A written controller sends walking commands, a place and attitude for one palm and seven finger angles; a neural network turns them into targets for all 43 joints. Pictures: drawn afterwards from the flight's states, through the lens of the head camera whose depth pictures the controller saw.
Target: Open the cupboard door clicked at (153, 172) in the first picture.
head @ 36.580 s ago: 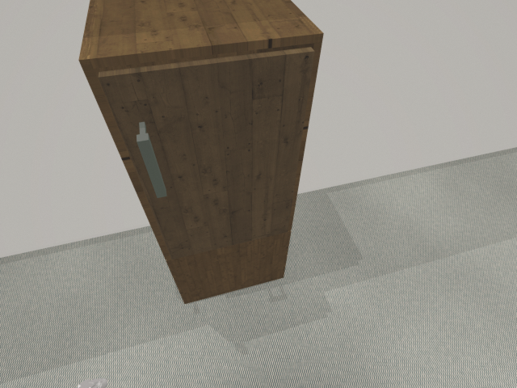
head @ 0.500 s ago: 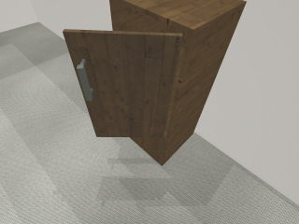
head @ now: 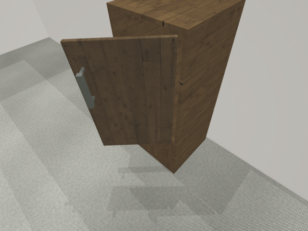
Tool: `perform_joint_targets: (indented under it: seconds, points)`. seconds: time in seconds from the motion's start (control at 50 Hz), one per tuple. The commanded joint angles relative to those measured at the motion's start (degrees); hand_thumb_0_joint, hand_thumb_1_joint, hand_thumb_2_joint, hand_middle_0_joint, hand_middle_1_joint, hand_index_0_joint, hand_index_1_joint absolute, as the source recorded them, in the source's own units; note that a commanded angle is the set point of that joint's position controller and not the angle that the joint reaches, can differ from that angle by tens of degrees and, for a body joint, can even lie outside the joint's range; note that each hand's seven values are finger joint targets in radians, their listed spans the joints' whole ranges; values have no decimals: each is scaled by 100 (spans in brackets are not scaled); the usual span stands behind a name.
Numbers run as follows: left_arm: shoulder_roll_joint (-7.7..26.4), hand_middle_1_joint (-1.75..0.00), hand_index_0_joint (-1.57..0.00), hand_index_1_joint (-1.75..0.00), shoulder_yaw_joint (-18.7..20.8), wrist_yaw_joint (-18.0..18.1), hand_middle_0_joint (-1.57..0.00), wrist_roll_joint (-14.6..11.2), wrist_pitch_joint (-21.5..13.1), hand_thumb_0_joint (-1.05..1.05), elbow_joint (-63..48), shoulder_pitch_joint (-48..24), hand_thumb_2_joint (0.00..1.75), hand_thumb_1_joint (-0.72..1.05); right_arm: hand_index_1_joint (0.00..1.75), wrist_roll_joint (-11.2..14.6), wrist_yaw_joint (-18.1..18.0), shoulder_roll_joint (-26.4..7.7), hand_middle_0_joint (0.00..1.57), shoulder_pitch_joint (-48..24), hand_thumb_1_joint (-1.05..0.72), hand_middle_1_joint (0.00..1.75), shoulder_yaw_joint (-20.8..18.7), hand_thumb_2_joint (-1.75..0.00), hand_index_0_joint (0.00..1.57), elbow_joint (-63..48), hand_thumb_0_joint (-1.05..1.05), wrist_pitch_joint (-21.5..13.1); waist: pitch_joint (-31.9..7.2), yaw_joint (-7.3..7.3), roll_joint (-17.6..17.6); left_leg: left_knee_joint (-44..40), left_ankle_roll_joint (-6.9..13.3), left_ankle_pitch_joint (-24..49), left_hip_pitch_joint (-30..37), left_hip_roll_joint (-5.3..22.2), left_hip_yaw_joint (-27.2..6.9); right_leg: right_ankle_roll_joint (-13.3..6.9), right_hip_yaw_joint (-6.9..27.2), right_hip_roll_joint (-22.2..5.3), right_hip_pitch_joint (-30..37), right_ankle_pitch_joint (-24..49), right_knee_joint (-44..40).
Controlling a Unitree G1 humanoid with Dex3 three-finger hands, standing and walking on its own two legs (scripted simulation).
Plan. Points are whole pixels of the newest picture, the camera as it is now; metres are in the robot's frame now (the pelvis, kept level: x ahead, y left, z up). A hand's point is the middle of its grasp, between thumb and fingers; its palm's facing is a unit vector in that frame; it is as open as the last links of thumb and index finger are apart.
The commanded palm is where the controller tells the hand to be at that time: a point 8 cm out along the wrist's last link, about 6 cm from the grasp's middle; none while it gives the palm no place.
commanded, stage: look again from close up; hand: left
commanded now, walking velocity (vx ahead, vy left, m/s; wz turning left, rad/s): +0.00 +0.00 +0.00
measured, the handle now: (87, 88) +0.58 +0.29 +0.04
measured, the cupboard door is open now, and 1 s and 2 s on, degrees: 45 45 45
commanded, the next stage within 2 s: shuffle to correct the standing spot in 0.06 s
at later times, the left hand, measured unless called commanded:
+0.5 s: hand out of the picture -0.01 +0.18 -0.19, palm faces +0.13 -0.98 -0.18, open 7.4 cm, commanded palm none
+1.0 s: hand out of the picture +0.15 +0.19 -0.17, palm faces +0.11 -0.97 -0.22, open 7.2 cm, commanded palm none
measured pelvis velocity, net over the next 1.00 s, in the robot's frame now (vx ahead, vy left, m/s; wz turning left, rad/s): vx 0.08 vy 0.01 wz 0.10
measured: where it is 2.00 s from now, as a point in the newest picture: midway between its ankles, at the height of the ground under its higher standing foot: outside the picture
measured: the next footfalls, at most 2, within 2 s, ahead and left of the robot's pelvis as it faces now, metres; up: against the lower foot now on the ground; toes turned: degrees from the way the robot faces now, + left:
right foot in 0.80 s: +0.15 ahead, -0.07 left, +0.00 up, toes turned +2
left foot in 1.10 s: +0.09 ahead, +0.15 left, +0.00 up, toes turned +8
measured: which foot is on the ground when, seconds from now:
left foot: down 0.00-0.82, up 0.84-1.00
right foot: down 0.00-0.46, up 0.48-0.78, down 0.80-1.00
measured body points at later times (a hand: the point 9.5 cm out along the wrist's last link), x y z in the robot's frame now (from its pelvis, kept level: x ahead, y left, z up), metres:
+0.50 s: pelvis +0.02 +0.01 -0.01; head +0.04 +0.03 +0.44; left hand -0.02 +0.23 -0.17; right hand +0.04 -0.23 -0.16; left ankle +0.01 +0.10 -0.74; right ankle -0.01 -0.12 -0.73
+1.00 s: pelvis +0.08 +0.01 +0.00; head +0.12 +0.00 +0.44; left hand +0.14 +0.24 -0.15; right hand +0.10 -0.21 -0.17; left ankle +0.03 +0.13 -0.72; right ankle +0.11 -0.08 -0.74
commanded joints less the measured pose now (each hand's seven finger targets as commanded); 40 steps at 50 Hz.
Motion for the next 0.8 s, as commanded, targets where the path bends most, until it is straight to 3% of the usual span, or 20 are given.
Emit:
perform_joint_targets:
  seconds: [0.0, 0.14, 0.2, 0.24, 0.26, 0.3, 0.34, 0.36, 0.4, 0.42, 0.44, 0.46, 0.48, 0.5, 0.56, 0.62, 0.7, 0.74, 0.76, 0.78]
  points:
    - [680, -30, -20, -30, 119, -22, -20, -18, -77, 0, -162, 329, 90, 90, 30, -5, 11, -372, 20, 362, -90, 30, -37, -90, 20, -125, 0, -51, 371, 19, -313, -597, 159, 762, -411, 468, -464, -265, 439, -340, -26, 818, -642]
    - [683, -30, -20, -30, 126, -37, -20, -27, -91, 0, -149, 321, 90, 90, 30, -1, 8, -347, 20, 366, -90, 30, -41, -90, 20, -24, 0, -44, 205, 11, -252, -551, 113, 823, -332, 475, -407, -289, 492, -367, 31, 963, -738]
    - [819, -30, -20, -30, 212, -48, -20, 8, -77, 0, -189, 407, 90, 90, 30, -11, 33, -362, 20, 396, -90, 30, -60, -90, 20, -35, 0, 5, 222, 85, -347, -223, 112, 176, -596, 320, -269, -393, 591, -495, 149, 159, -731]
    - [987, -30, -20, -30, 309, -56, -20, 17, -57, 0, -199, 554, 90, 90, 30, -28, 66, -324, 20, 336, -90, 30, -70, -90, 20, -115, 0, 51, 309, 160, -662, 300, 73, -300, -1076, 100, -86, -580, 1010, -847, 261, -486, -1035]
    - [1085, -30, -20, -30, 371, -53, -20, 25, -48, 0, -206, 660, 90, 90, 30, -28, 77, -286, 20, 287, -90, 30, -94, -90, 20, -172, 0, 74, 372, 210, -1008, 729, 56, -493, -1332, 38, 16, -725, 1331, -1129, 327, -681, -1301]
    - [1131, -30, -20, -30, 461, -22, -20, 63, -47, 0, -251, 854, 90, 90, 30, -36, 95, -300, 20, 62, -90, 30, -136, -90, 20, -335, 0, 105, 577, 343, -1279, 1509, 57, -1008, -1876, 135, -47, -1081, 1839, -1616, 369, -622, -1641]
    - [1077, -30, -20, -30, 497, -10, -20, 103, -81, 0, -311, 821, 90, 90, 30, -25, 132, -270, 20, -5, -90, 30, -147, -90, 20, -424, 0, 54, 562, 306, -1078, 1652, 88, -1113, -2025, 235, -197, -1222, 1722, -1753, 400, 44, -1513]
    - [1060, -30, -20, -30, 507, -15, -20, 106, -94, 0, -351, 708, 90, 90, 30, -15, 142, -225, 20, 93, -90, 30, -150, -90, 20, -418, 0, 35, 500, 207, -962, 1293, 87, -949, -1685, 265, -188, -1175, 1450, -1692, 233, 398, -1284]
    - [976, -30, -20, -30, 490, -31, -20, 82, -64, 0, -466, 359, 90, 90, 30, -10, 149, -66, 20, 739, -90, 30, -125, -90, 20, -168, 0, -27, 238, -98, -690, 28, 65, -5, -223, 56, 101, -825, 636, -1172, -501, 300, -594]
    - [799, -30, -20, -30, 448, -44, -20, 59, -14, 0, -530, 206, 90, 90, 30, -25, 130, -235, 20, 1128, -90, 30, -139, -90, 20, -44, 0, -63, 157, -233, -102, -413, 134, 244, 283, 231, -231, -585, 190, -697, -921, -278, 137]
    - [504, -30, -20, -30, 405, -79, -20, 33, 23, 0, -675, 102, 90, 90, 30, -105, 89, -714, 20, 1455, -90, 30, -247, -90, 20, -11, 0, -83, 113, -346, 1364, -912, 589, 489, 581, 1267, -1645, -249, -539, 22, -1751, -1248, 1428]
    - [401, -30, -20, -30, 363, -76, -20, 64, 20, 0, -851, -125, 90, 90, 30, -115, 43, -903, 20, 1691, -90, 30, -292, -90, 20, -25, 0, -39, 257, -433, 1610, -1324, 1142, 950, 649, 1856, -2404, -235, -460, 267, -2408, -2083, 2540]
    - [482, -30, -20, -30, 373, -70, -20, 99, 24, 0, -857, -229, 90, 90, 30, -113, 48, -836, 20, 1483, -90, 30, -259, -90, 20, -90, 0, -18, 371, -389, 1172, -1327, 1347, 488, 305, 1884, -2246, -374, -133, 25, -2388, -1977, 3091]
    - [425, -30, -20, -30, 363, -99, -20, 114, 13, 0, -834, -327, 90, 90, 30, -104, 32, -642, 20, 1259, -90, 30, -215, -90, 20, -185, 0, -67, 596, -299, 1079, -1397, 1432, 476, 43, 1827, -2340, -384, -55, -96, -2564, -1756, 3394]
    - [260, -30, -20, -30, 328, -191, -20, 86, 12, 0, -675, -118, 90, 90, 30, -107, 13, -527, 20, 705, -90, 30, -148, -90, 20, -377, 0, -158, 570, -7, 294, -1452, 1293, 991, -351, 1472, -1656, -275, -79, -215, -2164, -839, 3319]
    - [104, -30, -20, -30, 260, -182, -20, 62, 23, 0, -663, -102, 90, 90, 30, -112, -21, -517, 20, 745, -90, 30, -152, -90, 20, -363, 0, -223, 313, 38, 126, -1231, 1246, 2558, -211, 1313, -1069, -168, -216, -123, -1651, -654, 2421]
    - [62, -30, -20, -30, 215, -90, -20, 21, -11, 0, -695, -160, 90, 90, 30, -102, -74, -478, 20, 766, -90, 30, -144, -90, 20, -248, 0, -194, 86, 25, 202, -686, 1043, 4005, 34, 1279, -807, -139, -187, 39, -875, -233, 926]
    - [246, -30, -20, -30, 237, -58, -20, 1, -73, 0, -599, 140, 90, 90, 30, -43, -86, -502, 20, 652, -90, 30, -159, -90, 20, -224, 0, -175, -178, 206, 43, -213, 665, 3810, 49, 1053, -635, -110, -86, -8, -85, 958, -303]
    - [507, -30, -20, -30, 278, -23, -20, 11, -136, 0, -525, 396, 90, 90, 30, 3, -71, -399, 20, 681, -90, 30, -166, -90, 20, -222, 0, -182, -436, 257, -331, 92, 400, 3106, -192, 798, -539, -181, 371, -277, 558, 2068, -529]
    - [779, -30, -20, -30, 303, 16, -20, 10, -177, 0, -465, 541, 90, 90, 30, 53, -62, -284, 20, 764, -90, 30, -165, -90, 20, -260, 0, -164, -665, 185, -860, 356, 165, 1697, -787, 464, -400, -525, 1230, -976, 1186, 3964, -187]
